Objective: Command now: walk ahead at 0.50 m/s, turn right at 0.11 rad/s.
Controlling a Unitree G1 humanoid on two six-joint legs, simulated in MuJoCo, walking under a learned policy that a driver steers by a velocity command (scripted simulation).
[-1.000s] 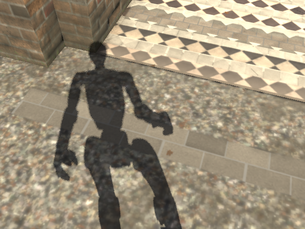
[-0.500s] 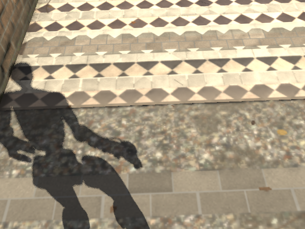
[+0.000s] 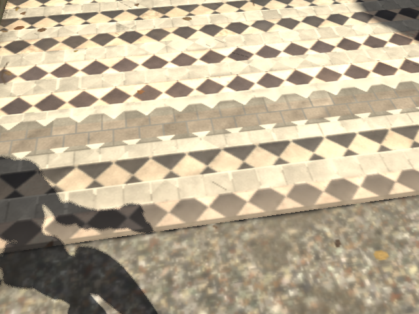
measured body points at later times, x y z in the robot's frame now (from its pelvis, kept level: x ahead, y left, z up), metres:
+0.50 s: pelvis +0.28 -0.04 +0.00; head +0.32 -0.05 +0.44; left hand +0.50 +0.20 -0.07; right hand +0.28 -0.32 -0.14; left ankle +0.10 +0.09 -0.67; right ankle +0.37 -0.14 -0.73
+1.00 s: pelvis +0.56 +0.01 -0.01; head +0.59 +0.02 +0.44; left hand +0.54 +0.30 -0.14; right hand +0.80 -0.21 -0.10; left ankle +0.65 +0.11 -0.73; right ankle +0.38 -0.14 -0.71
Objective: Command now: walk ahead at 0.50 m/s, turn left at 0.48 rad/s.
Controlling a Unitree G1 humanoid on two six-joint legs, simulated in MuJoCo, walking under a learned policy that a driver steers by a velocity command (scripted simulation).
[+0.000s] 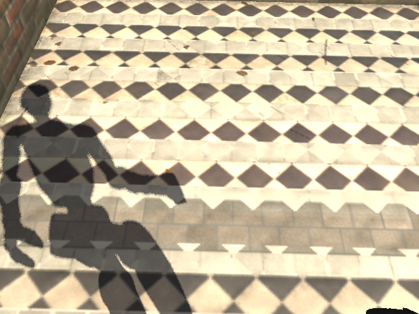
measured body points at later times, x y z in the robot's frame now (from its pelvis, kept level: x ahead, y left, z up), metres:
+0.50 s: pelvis +0.29 -0.01 +0.01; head +0.32 -0.01 +0.46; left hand +0.45 +0.28 -0.07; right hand +0.39 -0.29 -0.11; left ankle +0.12 +0.08 -0.69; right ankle +0.41 -0.10 -0.72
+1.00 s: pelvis +0.52 +0.06 +0.01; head +0.55 +0.08 +0.46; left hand +0.48 +0.34 -0.13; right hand +0.78 -0.11 -0.07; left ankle +0.60 +0.19 -0.72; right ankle +0.43 -0.10 -0.67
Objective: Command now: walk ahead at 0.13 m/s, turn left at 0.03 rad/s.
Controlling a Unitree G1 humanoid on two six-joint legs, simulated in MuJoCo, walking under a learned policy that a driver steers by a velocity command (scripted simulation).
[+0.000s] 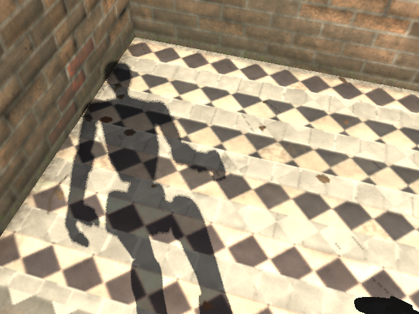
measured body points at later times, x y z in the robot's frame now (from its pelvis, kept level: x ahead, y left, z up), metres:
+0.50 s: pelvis +0.09 -0.01 +0.00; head +0.09 -0.01 +0.45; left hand +0.14 +0.25 -0.13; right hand +0.18 -0.28 -0.13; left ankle +0.11 +0.10 -0.72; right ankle +0.06 -0.15 -0.73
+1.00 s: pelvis +0.30 -0.03 -0.01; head +0.34 -0.04 +0.44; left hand +0.56 +0.16 -0.10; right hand +0.22 -0.29 -0.15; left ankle +0.12 +0.10 -0.72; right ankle +0.45 -0.15 -0.72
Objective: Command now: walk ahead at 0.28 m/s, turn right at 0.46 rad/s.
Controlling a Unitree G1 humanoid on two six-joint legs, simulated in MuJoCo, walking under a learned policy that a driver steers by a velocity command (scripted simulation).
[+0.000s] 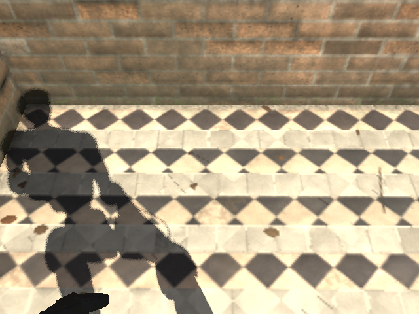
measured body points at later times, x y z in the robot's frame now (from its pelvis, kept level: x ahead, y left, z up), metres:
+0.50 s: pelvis +0.16 -0.01 +0.02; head +0.18 -0.01 +0.47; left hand +0.34 +0.24 -0.09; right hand +0.25 -0.31 -0.08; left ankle +0.25 +0.12 -0.71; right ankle +0.16 -0.09 -0.72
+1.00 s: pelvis +0.36 -0.09 +0.00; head +0.40 -0.10 +0.45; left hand +0.66 +0.06 -0.06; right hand +0.23 -0.34 -0.12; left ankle +0.24 +0.11 -0.70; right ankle +0.43 -0.21 -0.72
